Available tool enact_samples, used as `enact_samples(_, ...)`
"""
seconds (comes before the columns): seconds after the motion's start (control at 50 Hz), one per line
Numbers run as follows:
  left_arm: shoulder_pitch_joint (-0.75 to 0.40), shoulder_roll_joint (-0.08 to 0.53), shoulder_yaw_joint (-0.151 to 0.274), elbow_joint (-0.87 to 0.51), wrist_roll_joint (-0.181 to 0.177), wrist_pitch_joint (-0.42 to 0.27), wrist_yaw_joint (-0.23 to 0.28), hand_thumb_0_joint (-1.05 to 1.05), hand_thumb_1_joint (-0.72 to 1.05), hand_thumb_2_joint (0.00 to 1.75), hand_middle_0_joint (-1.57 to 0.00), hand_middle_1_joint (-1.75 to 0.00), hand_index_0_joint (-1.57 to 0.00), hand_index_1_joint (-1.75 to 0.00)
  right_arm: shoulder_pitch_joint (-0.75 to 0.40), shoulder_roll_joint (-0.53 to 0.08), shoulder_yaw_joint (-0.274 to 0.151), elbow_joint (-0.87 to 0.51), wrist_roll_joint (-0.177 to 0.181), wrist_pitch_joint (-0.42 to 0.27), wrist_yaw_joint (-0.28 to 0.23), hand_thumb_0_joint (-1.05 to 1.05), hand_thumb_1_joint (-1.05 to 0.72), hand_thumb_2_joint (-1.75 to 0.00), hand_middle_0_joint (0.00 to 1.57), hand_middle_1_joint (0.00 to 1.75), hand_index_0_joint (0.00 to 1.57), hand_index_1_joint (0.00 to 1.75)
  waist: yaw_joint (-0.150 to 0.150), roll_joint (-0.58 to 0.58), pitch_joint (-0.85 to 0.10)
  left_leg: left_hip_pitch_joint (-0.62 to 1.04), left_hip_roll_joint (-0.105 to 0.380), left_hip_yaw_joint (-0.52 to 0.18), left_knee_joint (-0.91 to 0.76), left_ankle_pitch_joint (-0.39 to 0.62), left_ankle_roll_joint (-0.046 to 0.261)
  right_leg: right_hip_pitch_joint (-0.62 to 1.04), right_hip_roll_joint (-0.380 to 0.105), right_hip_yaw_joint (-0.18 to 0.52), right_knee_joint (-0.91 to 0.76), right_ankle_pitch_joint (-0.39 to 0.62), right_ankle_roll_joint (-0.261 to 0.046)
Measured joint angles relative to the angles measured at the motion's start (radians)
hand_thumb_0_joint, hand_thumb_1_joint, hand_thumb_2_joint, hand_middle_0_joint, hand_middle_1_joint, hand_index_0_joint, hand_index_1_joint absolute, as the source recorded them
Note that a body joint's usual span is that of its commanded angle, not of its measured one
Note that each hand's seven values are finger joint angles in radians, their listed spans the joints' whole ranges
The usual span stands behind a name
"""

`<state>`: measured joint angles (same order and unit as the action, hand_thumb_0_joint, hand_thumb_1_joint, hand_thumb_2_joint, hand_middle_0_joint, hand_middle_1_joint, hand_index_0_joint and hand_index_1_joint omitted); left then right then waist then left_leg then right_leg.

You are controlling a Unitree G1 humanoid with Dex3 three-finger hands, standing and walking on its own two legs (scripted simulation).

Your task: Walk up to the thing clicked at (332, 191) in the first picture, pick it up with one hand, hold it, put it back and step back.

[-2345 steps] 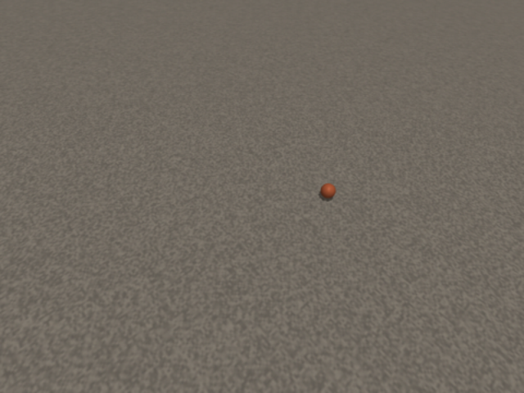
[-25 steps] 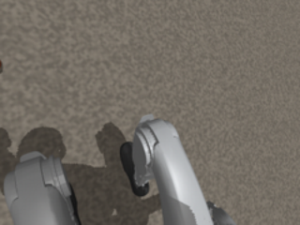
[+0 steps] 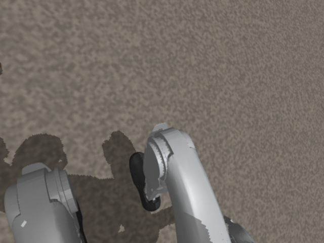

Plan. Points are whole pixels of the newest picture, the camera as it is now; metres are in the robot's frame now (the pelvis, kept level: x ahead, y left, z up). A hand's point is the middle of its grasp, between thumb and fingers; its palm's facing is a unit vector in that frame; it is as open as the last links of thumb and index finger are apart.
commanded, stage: rise first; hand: left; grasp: from above
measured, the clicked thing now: out of the picture +0.58 +0.27 -0.29
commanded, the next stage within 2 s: none
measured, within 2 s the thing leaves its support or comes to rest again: neither
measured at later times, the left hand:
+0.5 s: hand out of the picture +0.54 +0.31 -0.17, palm faces -0.44 -0.08 -0.89, open 12.6 cm
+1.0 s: hand out of the picture +0.54 +0.31 -0.17, palm faces -0.44 -0.08 -0.89, open 12.7 cm
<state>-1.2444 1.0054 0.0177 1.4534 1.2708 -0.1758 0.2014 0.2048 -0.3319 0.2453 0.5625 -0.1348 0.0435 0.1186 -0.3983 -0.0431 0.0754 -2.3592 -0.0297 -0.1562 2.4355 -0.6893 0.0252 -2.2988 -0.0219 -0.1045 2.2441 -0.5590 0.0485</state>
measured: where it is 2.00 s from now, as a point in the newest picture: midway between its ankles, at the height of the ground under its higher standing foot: (113, 212)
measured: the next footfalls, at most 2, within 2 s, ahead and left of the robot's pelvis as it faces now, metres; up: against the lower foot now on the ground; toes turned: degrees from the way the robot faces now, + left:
none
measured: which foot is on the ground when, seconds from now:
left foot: down 0.00-1.00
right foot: down 0.00-1.00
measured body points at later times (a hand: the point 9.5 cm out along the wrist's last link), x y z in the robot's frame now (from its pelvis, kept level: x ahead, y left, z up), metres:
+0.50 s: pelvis +0.00 +0.00 +0.00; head +0.28 +0.10 +0.34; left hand +0.56 +0.31 -0.12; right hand +0.02 -0.27 -0.06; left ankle +0.07 +0.11 -0.29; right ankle +0.13 -0.13 -0.29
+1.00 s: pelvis +0.00 +0.00 +0.00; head +0.28 +0.10 +0.34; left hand +0.56 +0.31 -0.12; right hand +0.02 -0.27 -0.06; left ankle +0.07 +0.11 -0.29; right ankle +0.13 -0.13 -0.29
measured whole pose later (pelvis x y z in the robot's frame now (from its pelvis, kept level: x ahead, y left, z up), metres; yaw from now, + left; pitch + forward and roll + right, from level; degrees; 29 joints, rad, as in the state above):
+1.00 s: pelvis +0.00 +0.00 +0.00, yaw +0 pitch +34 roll -13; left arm -1.25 1.00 0.02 1.45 1.28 -0.17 0.20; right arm 0.21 -0.34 0.25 0.55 -0.14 0.04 0.12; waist -0.40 -0.04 0.08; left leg -2.37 -0.03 -0.16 2.44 -0.68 0.03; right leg -2.30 -0.02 -0.11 2.25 -0.56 0.05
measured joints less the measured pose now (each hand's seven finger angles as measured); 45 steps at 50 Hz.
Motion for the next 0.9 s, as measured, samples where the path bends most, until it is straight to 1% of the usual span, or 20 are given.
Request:
enact_samples(0.2,-0.005,-0.005,-0.005,0.004,-0.001,0.002,0.0,0.0,-0.28,0.83,-0.34,-0.76,-0.32,-0.77,0.003,-0.002,0.001,-0.004,-0.003,-0.002,0.001,0.0,-0.91,-0.9,0.2,0.3,0.2,0.3,-0.002,0.002,0.002,0.0,-0.001,0.002,0.001,0.002,0.003,0.002,-0.001,0.001,0.0,0.001,-0.003)
enact_samples(0.32,-0.004,0.0,0.007,0.001,0.004,0.004,0.0,0.0,-0.28,0.83,-0.34,-0.75,-0.33,-0.77,0.005,-0.005,0.003,-0.012,-0.003,-0.004,0.002,0.0,-0.91,-0.9,0.2,0.3,0.2,0.3,-0.008,0.005,0.006,-0.004,-0.002,0.0,0.0,0.005,0.003,0.001,-0.001,-0.001,-0.002,0.002,-0.003)
enact_samples(0.46,-0.005,-0.001,0.003,0.0,0.002,0.009,0.002,0.0,-0.29,0.83,-0.34,-0.76,-0.32,-0.77,0.007,-0.005,0.005,-0.009,-0.003,-0.002,0.003,0.0,-0.91,-0.9,0.2,0.3,0.2,0.3,-0.007,0.003,0.002,-0.003,0.0,0.0,0.0,0.004,0.002,-0.001,0.001,0.0,-0.001,0.003,0.002)
enact_samples(0.64,0.003,-0.006,-0.002,-0.001,0.0,0.007,-0.002,0.0,-0.28,0.83,-0.34,-0.76,-0.33,-0.78,0.005,-0.004,0.003,-0.008,-0.003,-0.002,0.0,0.0,-0.91,-0.9,0.2,0.3,0.2,0.3,-0.003,0.003,0.0,-0.005,0.001,-0.001,0.004,0.004,0.004,-0.002,0.002,-0.001,0.0,0.004,-0.001)
enact_samples(0.72,0.007,-0.009,0.003,-0.009,0.0,0.007,-0.001,0.0,-0.28,0.83,-0.34,-0.76,-0.32,-0.78,0.007,-0.005,0.001,-0.012,-0.003,-0.004,0.0,0.0,-0.91,-0.9,0.2,0.3,0.2,0.3,-0.001,0.002,0.004,-0.004,-0.002,0.001,0.004,0.006,0.003,0.0,-0.001,0.0,0.002,0.003,-0.006)
enact_samples(0.8,0.002,-0.004,0.007,-0.002,0.001,0.009,-0.001,0.0,-0.28,0.83,-0.34,-0.76,-0.32,-0.78,0.004,-0.007,0.004,-0.016,-0.006,-0.006,0.001,0.0,-0.91,-0.9,0.2,0.3,0.2,0.3,-0.005,0.0,0.008,-0.004,-0.003,0.0,0.003,0.008,0.002,0.001,-0.002,-0.001,0.001,0.005,-0.004)
enact_samples(0.9,-0.007,0.0,0.003,0.002,0.004,0.006,0.0,0.0,-0.29,0.83,-0.34,-0.76,-0.32,-0.78,0.001,-0.009,0.003,-0.012,-0.008,-0.007,0.0,0.0,-0.91,-0.9,0.2,0.3,0.2,0.3,-0.006,0.001,0.005,-0.008,-0.003,-0.002,0.005,0.008,0.003,-0.003,-0.001,-0.003,0.001,0.006,-0.001)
